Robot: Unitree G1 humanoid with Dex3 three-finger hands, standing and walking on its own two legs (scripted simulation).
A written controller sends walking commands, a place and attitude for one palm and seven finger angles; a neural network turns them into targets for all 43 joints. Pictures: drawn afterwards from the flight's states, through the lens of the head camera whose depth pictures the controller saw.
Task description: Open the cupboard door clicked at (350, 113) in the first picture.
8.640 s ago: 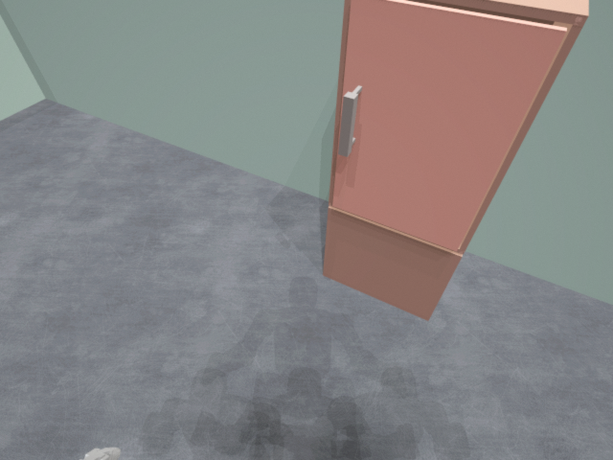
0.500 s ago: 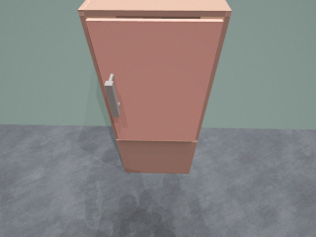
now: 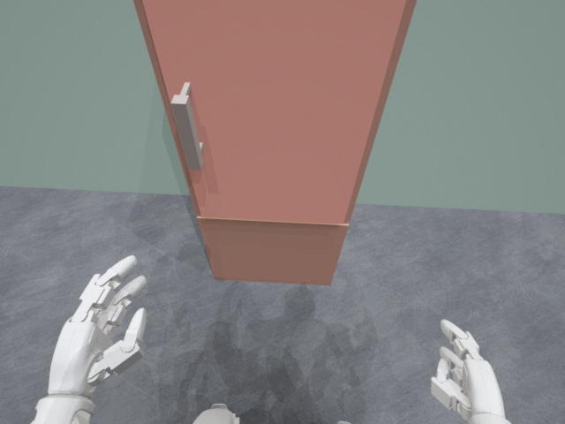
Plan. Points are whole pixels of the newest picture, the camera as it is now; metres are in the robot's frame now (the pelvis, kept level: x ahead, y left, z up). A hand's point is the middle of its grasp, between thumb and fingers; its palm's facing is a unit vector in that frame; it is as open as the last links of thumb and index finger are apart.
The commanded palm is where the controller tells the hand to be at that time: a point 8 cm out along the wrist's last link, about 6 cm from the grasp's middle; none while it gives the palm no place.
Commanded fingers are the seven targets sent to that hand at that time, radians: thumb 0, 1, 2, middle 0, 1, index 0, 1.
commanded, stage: raise the hand with hooked fingers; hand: left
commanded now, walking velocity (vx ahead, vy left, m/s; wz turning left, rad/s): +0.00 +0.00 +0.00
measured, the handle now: (191, 127) +0.62 +0.22 +0.04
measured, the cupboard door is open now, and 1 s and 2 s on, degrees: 0 0 0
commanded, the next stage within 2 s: move the hooked fingers beside the handle in 1.80 s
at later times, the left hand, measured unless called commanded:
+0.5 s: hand (107, 348) +0.21 +0.24 +0.02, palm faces +0.02 -1.00 -0.06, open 10.8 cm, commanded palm +0.18 +0.29 +0.03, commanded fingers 0.00 -0.06 0.49 -0.27 -0.92 -0.27 -0.92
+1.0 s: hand (74, 312) +0.24 +0.28 +0.04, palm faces +0.04 -1.00 -0.06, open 13.6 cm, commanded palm +0.22 +0.33 +0.05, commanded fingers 0.00 -0.50 0.30 -0.30 -1.20 -0.30 -1.20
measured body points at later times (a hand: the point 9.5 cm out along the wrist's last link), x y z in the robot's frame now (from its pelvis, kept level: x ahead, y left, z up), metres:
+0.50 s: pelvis -0.03 +0.00 -0.03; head +0.03 +0.00 +0.42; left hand +0.20 +0.29 +0.03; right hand +0.12 -0.23 -0.12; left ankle +0.03 +0.15 -0.68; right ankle -0.01 -0.11 -0.68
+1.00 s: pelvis -0.01 +0.03 -0.01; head +0.04 +0.04 +0.44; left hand +0.23 +0.34 +0.05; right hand +0.17 -0.21 -0.07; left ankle +0.03 +0.15 -0.68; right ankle -0.01 -0.11 -0.68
